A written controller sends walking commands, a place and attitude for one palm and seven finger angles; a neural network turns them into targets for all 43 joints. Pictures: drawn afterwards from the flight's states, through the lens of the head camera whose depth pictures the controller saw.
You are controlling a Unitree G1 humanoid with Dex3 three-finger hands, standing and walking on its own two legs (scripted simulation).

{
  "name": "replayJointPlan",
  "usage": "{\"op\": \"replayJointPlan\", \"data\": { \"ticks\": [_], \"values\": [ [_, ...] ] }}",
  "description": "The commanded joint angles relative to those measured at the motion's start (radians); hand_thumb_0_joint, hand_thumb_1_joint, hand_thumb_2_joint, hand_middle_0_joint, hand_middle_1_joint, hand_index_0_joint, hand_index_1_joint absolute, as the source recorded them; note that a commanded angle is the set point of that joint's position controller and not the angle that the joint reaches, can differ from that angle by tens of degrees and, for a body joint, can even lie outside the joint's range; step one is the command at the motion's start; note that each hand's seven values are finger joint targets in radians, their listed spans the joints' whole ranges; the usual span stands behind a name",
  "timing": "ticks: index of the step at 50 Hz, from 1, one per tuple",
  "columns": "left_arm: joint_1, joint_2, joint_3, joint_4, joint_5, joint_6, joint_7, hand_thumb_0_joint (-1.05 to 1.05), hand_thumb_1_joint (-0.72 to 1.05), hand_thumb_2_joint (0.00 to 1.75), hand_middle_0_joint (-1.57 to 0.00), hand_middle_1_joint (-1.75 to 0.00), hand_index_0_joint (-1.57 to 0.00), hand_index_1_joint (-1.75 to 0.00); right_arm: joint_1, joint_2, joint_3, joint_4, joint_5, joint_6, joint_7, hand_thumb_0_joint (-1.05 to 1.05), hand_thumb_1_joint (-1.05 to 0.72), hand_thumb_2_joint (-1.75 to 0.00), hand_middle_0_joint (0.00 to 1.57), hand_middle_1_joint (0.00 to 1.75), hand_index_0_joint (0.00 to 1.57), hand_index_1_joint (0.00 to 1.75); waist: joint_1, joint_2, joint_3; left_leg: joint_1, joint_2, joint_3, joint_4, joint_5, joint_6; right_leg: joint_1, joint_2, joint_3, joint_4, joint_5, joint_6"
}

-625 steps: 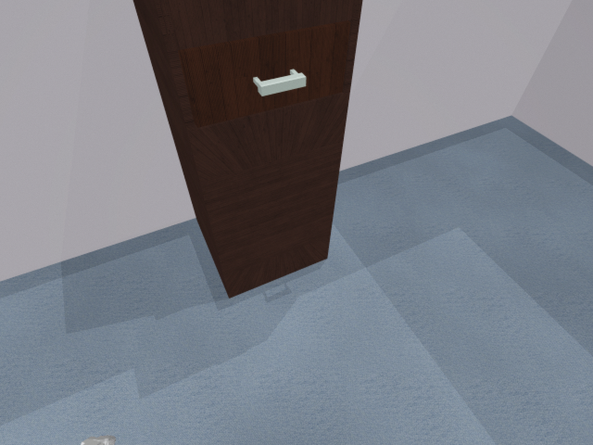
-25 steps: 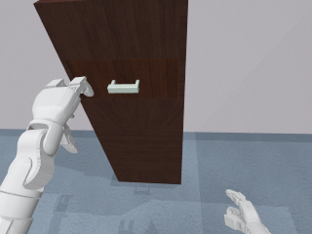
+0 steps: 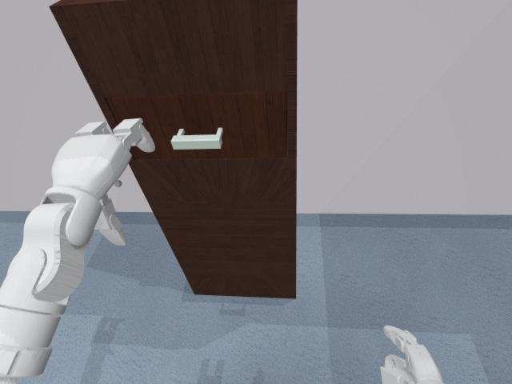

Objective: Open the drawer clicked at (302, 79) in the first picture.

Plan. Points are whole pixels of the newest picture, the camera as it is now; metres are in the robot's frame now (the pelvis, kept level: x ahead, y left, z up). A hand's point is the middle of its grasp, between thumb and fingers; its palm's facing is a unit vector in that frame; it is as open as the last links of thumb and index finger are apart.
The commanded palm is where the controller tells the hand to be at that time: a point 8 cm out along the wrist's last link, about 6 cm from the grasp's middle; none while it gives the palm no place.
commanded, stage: move the hooked fingers above the handle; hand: left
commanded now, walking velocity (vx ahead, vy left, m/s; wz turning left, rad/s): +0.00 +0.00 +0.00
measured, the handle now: (198, 136) +0.58 +0.22 +0.08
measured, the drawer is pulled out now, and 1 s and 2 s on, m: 0.00 0.00 0.00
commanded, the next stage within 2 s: none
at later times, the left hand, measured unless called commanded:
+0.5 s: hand (141, 171) +0.37 +0.24 +0.16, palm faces +0.07 -0.05 -1.00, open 13.8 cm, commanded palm +0.35 +0.24 +0.23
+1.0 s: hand (170, 155) +0.44 +0.22 +0.14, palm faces +0.01 -0.04 -1.00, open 13.8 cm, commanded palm +0.43 +0.23 +0.21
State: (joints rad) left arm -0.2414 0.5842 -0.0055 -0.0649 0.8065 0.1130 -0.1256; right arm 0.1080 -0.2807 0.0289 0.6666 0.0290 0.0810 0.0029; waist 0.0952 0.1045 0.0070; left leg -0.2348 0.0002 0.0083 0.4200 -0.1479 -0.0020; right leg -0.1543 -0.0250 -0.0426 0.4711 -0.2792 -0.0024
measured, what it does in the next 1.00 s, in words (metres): stands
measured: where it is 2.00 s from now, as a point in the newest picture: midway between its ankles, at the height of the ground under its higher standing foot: outside the picture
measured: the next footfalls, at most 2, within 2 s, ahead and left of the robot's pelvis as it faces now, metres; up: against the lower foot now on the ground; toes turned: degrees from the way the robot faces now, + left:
none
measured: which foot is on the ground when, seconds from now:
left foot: down 0.00-1.00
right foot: down 0.00-1.00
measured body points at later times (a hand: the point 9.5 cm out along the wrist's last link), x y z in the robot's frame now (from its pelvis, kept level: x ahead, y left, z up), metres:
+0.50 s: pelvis +0.02 +0.00 +0.00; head +0.02 -0.04 +0.45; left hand +0.36 +0.24 +0.22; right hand +0.21 -0.23 -0.12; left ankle +0.05 +0.12 -0.74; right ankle -0.01 -0.11 -0.74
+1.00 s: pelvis +0.04 +0.00 +0.00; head +0.06 -0.04 +0.44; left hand +0.43 +0.22 +0.20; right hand +0.19 -0.25 -0.13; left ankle +0.05 +0.12 -0.74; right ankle -0.01 -0.11 -0.74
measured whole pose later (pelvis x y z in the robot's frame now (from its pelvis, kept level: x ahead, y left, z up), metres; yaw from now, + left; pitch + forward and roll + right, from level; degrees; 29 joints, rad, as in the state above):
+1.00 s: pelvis +0.04 +0.00 +0.00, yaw -1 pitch +4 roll +1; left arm -0.55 0.53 -0.11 0.38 0.90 0.11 -0.11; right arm 0.18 -0.28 0.01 0.66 0.05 0.15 -0.02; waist 0.03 0.07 -0.05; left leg -0.33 0.00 0.02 0.49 -0.23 0.00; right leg -0.25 -0.03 -0.03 0.52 -0.34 0.00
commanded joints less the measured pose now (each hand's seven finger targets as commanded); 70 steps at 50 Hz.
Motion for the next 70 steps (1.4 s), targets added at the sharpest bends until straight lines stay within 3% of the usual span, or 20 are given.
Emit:
{"op": "replayJointPlan", "data": {
  "ticks": [1, 7, 11, 14, 19, 24, 28, 37, 40, 44, 47, 53, 55, 59, 60, 61, 65, 66, 69, 70],
  "values": [
    [-0.336, 0.202, 0.103, -0.152, 0.024, 0.028, 0.022, 0.00, -0.50, 0.30, -0.30, -1.20, -0.30, -1.20, -0.199, -0.086, -0.027, -0.183, 0.005, -0.049, -0.010, 0.00, -0.90, -0.90, 0.20, 0.30, 0.20, 0.30, -0.006, -0.067, -0.210, 0.124, -0.040, 0.013, -0.037, 0.072, 0.026, -0.019, 0.026, 0.021, -0.105, 0.097, -0.012],
    [-0.398, 0.248, 0.126, -0.068, 0.033, 0.003, -0.005, 0.00, -0.50, 0.30, -0.30, -1.20, -0.30, -1.20, -0.172, -0.091, -0.024, -0.170, 0.001, -0.044, -0.030, 0.00, -0.90, -0.90, 0.20, 0.30, 0.20, 0.30, -0.022, -0.123, -0.200, 0.107, -0.043, 0.014, -0.025, 0.058, 0.034, -0.026, 0.021, 0.024, -0.112, 0.111, -0.006],
    [-0.471, 0.270, 0.146, -0.080, 0.034, -0.046, 0.011, 0.00, -0.50, 0.30, -0.30, -1.20, -0.30, -1.20, -0.156, -0.086, -0.029, -0.170, -0.003, -0.051, -0.034, 0.00, -0.90, -0.90, 0.20, 0.30, 0.20, 0.30, -0.016, -0.063, -0.261, 0.135, -0.046, 0.012, -0.009, 0.115, 0.035, -0.004, 0.021, 0.025, -0.094, 0.173, -0.014],
    [-0.461, 0.255, 0.147, -0.049, 0.029, -0.056, 0.024, 0.00, -0.50, 0.30, -0.30, -1.20, -0.30, -1.20, -0.141, -0.090, -0.035, -0.169, -0.003, -0.040, -0.029, 0.00, -0.90, -0.90, 0.20, 0.30, 0.20, 0.30, -0.015, -0.063, -0.269, 0.128, -0.046, 0.013, -0.001, 0.171, 0.034, 0.004, 0.022, 0.018, -0.077, 0.248, -0.015],
    [-0.473, 0.215, 0.103, 0.016, 0.042, -0.026, 0.033, 0.00, -0.50, 0.30, -0.30, -1.20, -0.30, -1.20, -0.128, -0.096, -0.041, -0.166, 0.003, -0.020, -0.020, 0.00, -0.90, -0.90, 0.20, 0.30, 0.20, 0.30, -0.030, -0.075, -0.245, 0.115, -0.038, 0.017, 0.001, 0.163, 0.030, -0.029, 0.027, 0.009, -0.072, 0.229, -0.017],
    [-0.556, 0.205, 0.065, 0.034, 0.063, -0.021, 0.034, 0.00, -0.50, 0.30, -0.30, -1.20, -0.30, -1.20, -0.108, -0.101, -0.044, -0.165, 0.007, -0.007, -0.027, 0.00, -0.90, -0.90, 0.20, 0.30, 0.20, 0.30, -0.045, -0.079, -0.289, 0.127, -0.041, 0.013, 0.010, 0.170, 0.035, -0.037, 0.030, 0.012, -0.061, 0.235, -0.019],
    [-0.587, 0.215, 0.078, 0.015, 0.063, -0.043, 0.053, 0.00, -0.50, 0.30, -0.30, -1.20, -0.30, -1.20, -0.088, -0.098, -0.052, -0.165, 0.004, -0.009, -0.028, 0.00, -0.90, -0.90, 0.20, 0.30, 0.20, 0.30, -0.038, -0.053, -0.351, 0.152, -0.041, 0.008, 0.029, 0.237, 0.038, -0.021, 0.033, 0.012, -0.038, 0.291, -0.025],
    [-0.603, 0.225, 0.093, 0.177, 0.090, 0.008, 0.092, 0.00, -0.50, 0.30, -0.30, -1.20, -0.30, -1.20, -0.052, -0.108, -0.058, -0.148, 0.011, 0.017, -0.018, 0.00, -0.90, -0.90, 0.20, 0.30, 0.20, 0.30, -0.036, -0.093, -0.345, 0.107, -0.031, 0.014, 0.035, 0.268, 0.035, -0.021, 0.039, 0.005, -0.018, 0.311, -0.029],
    [-0.641, 0.189, 0.048, 0.154, 0.094, 0.017, 0.078, 0.00, -0.50, 0.30, -0.30, -1.20, -0.30, -1.20, -0.049, -0.107, -0.063, -0.162, 0.011, 0.022, -0.016, 0.00, -0.90, -0.90, 0.20, 0.30, 0.20, 0.30, -0.049, -0.088, -0.379, 0.129, -0.034, 0.018, 0.052, 0.293, 0.039, -0.022, 0.040, 0.009, -0.011, 0.335, -0.028],
    [-0.681, 0.163, 0.007, 0.224, 0.099, 0.017, 0.061, 0.00, -0.50, 0.30, -0.30, -1.20, -0.30, -1.20, -0.029, -0.109, -0.062, -0.155, 0.017, 0.031, -0.028, 0.00, -0.90, -0.90, 0.20, 0.30, 0.20, 0.30, -0.073, -0.107, -0.330, 0.114, -0.034, 0.019, 0.058, 0.253, 0.044, -0.070, 0.042, 0.009, -0.012, 0.323, -0.024],
    [-0.746, 0.216, 0.044, 0.258, 0.106, -0.010, 0.064, 0.00, -0.50, 0.30, -0.30, -1.20, -0.30, -1.20, -0.003, -0.114, -0.067, -0.146, 0.015, 0.029, -0.040, 0.00, -0.90, -0.90, 0.20, 0.30, 0.20, 0.30, -0.078, -0.111, -0.355, 0.114, -0.036, 0.016, 0.067, 0.235, 0.047, -0.072, 0.043, 0.014, -0.010, 0.308, -0.025],
    [-0.831, 0.221, 0.051, 0.330, 0.112, -0.059, 0.099, 0.00, -0.50, 0.30, -0.30, -1.20, -0.30, -1.20, 0.040, -0.108, -0.077, -0.132, 0.012, 0.026, -0.046, 0.00, -0.90, -0.90, 0.20, 0.30, 0.20, 0.30, -0.081, -0.066, -0.402, 0.120, -0.036, 0.020, 0.097, 0.293, 0.050, -0.075, 0.044, 0.019, 0.013, 0.367, -0.029],
    [-0.836, 0.240, 0.072, 0.362, 0.115, -0.062, 0.107, 0.00, -0.50, 0.30, -0.30, -1.20, -0.30, -1.20, 0.050, -0.114, -0.082, -0.127, 0.011, 0.030, -0.042, 0.00, -0.90, -0.90, 0.20, 0.30, 0.20, 0.30, -0.080, -0.097, -0.422, 0.099, -0.037, 0.026, 0.107, 0.318, 0.049, -0.048, 0.044, 0.021, 0.020, 0.404, -0.028],
    [-0.818, 0.199, 0.041, 0.407, 0.129, -0.046, 0.117, 0.00, -0.50, 0.30, -0.30, -1.20, -0.30, -1.20, 0.058, -0.112, -0.090, -0.129, 0.014, 0.043, -0.032, 0.00, -0.90, -0.90, 0.20, 0.30, 0.20, 0.30, -0.083, -0.077, -0.414, 0.093, -0.032, 0.027, 0.117, 0.347, 0.048, -0.078, 0.048, 0.015, 0.038, 0.423, -0.028],
    [-0.836, 0.166, 0.005, 0.422, 0.126, -0.040, 0.110, 0.00, -0.50, 0.30, -0.30, -1.20, -0.30, -1.20, 0.061, -0.115, -0.089, -0.129, 0.014, 0.045, -0.030, 0.00, -0.90, -0.90, 0.20, 0.30, 0.20, 0.30, -0.095, -0.097, -0.404, 0.086, -0.033, 0.029, 0.120, 0.338, 0.050, -0.079, 0.046, 0.017, 0.031, 0.429, -0.028],
    [-0.830, 0.199, 0.033, 0.438, 0.130, -0.035, 0.111, 0.00, -0.50, 0.30, -0.30, -1.20, -0.30, -1.20, 0.067, -0.118, -0.093, -0.125, 0.016, 0.049, -0.030, 0.00, -0.90, -0.90, 0.20, 0.30, 0.20, 0.30, -0.092, -0.100, -0.403, 0.083, -0.029, 0.031, 0.120, 0.330, 0.051, -0.083, 0.047, 0.019, 0.033, 0.427, -0.026],
    [-0.909, 0.179, -0.003, 0.473, 0.134, -0.045, 0.099, 0.00, -0.50, 0.30, -0.30, -1.20, -0.30, -1.20, 0.088, -0.122, -0.096, -0.119, 0.016, 0.056, -0.041, 0.00, -0.90, -0.90, 0.20, 0.30, 0.20, 0.30, -0.116, -0.139, -0.411, 0.071, -0.032, 0.032, 0.123, 0.293, 0.056, -0.090, 0.046, 0.024, 0.027, 0.410, -0.023],
    [-0.921, 0.207, 0.015, 0.488, 0.139, -0.054, 0.100, 0.00, -0.50, 0.30, -0.30, -1.20, -0.30, -1.20, 0.093, -0.122, -0.097, -0.118, 0.018, 0.057, -0.044, 0.00, -0.90, -0.90, 0.20, 0.30, 0.20, 0.30, -0.114, -0.120, -0.413, 0.066, -0.034, 0.030, 0.125, 0.283, 0.056, -0.094, 0.046, 0.028, 0.033, 0.412, -0.023],
    [-1.009, 0.164, -0.023, 0.519, 0.143, -0.085, 0.113, 0.00, -0.50, 0.30, -0.30, -1.20, -0.30, -1.20, 0.119, -0.113, -0.101, -0.104, 0.017, 0.055, -0.049, 0.00, -0.90, -0.90, 0.20, 0.30, 0.20, 0.30, -0.133, -0.088, -0.411, 0.084, -0.031, 0.026, 0.132, 0.267, 0.055, -0.145, 0.050, 0.024, 0.035, 0.367, -0.025],
    [-1.028, 0.196, 0.002, 0.550, 0.147, -0.095, 0.119, 0.00, -0.50, 0.30, -0.30, -1.20, -0.30, -1.20, 0.133, -0.117, -0.102, -0.094, 0.016, 0.052, -0.054, 0.00, -0.90, -0.90, 0.20, 0.30, 0.20, 0.30, -0.139, -0.112, -0.415, 0.071, -0.030, 0.028, 0.134, 0.257, 0.056, -0.138, 0.050, 0.028, 0.030, 0.358, -0.025]
  ]
}}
